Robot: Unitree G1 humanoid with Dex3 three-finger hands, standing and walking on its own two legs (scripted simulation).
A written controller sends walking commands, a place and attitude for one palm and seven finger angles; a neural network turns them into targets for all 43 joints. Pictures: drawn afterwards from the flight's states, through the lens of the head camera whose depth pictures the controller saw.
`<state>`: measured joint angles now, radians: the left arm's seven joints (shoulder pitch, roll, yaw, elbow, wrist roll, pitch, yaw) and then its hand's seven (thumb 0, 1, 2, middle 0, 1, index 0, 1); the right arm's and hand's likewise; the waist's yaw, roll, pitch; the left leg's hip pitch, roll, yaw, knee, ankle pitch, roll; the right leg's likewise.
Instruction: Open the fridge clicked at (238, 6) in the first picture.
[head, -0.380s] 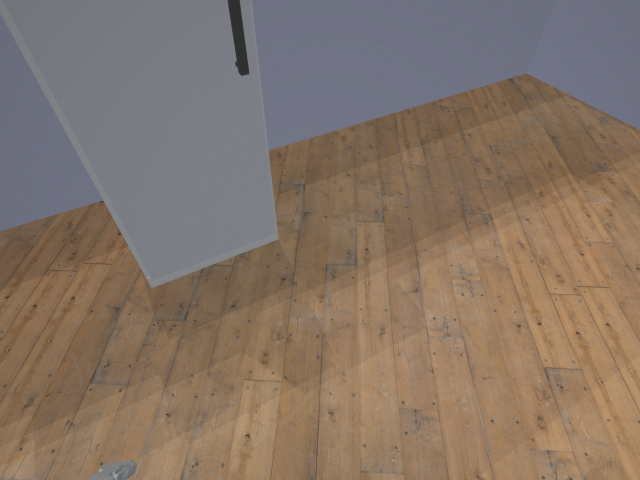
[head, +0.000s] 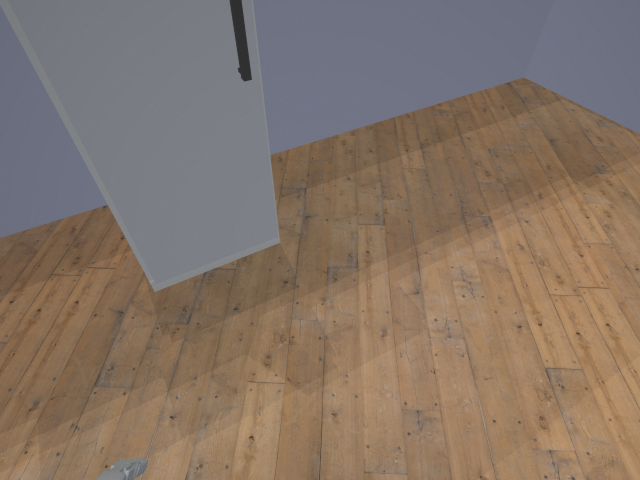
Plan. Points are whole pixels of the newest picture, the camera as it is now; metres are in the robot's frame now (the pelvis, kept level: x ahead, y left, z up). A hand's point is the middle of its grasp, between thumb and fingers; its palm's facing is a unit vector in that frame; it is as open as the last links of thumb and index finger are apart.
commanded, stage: stand and wait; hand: right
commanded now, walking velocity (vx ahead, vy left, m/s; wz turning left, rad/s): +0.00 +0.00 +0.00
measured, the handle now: (236, 27) +1.08 +0.26 +0.13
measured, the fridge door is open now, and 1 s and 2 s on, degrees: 0 0 0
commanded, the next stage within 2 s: look at it before walking up in 0.44 s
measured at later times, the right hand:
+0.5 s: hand out of the picture +0.06 -0.24 -0.15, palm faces -0.03 +0.94 -0.34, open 7.3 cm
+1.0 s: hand out of the picture +0.06 -0.23 -0.16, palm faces -0.03 +0.94 -0.33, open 7.3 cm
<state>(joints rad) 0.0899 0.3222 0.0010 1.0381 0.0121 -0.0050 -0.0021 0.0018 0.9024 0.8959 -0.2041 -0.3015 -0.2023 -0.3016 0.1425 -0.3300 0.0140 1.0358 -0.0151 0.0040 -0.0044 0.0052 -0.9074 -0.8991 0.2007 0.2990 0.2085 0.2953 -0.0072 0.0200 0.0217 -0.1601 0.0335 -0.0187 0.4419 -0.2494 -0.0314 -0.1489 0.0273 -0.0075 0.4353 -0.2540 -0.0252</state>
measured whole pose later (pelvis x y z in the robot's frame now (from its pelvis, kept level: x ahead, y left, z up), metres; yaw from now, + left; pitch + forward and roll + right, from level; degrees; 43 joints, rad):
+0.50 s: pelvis -0.01 +0.01 +0.00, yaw +0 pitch -2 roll +0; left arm 0.13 0.34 0.00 1.11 0.01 0.00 0.00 0.00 0.90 0.90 -0.20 -0.30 -0.20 -0.30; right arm 0.14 -0.35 0.01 1.08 -0.01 0.00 0.00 0.01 -0.91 -0.90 0.20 0.30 0.21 0.30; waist 0.00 0.01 0.03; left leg -0.15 0.02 -0.01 0.40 -0.21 -0.01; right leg -0.14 0.01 0.00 0.38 -0.21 -0.01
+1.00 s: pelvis -0.01 +0.02 +0.00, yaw +0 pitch -1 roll +0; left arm 0.12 0.34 0.00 1.11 0.01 0.00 0.00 0.00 0.90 0.90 -0.20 -0.30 -0.20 -0.30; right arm 0.14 -0.34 0.01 1.09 -0.01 0.00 0.00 0.01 -0.91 -0.90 0.20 0.30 0.21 0.30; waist 0.00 0.01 0.04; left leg -0.16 0.01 -0.01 0.39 -0.21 0.00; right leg -0.14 0.00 0.00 0.37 -0.20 0.00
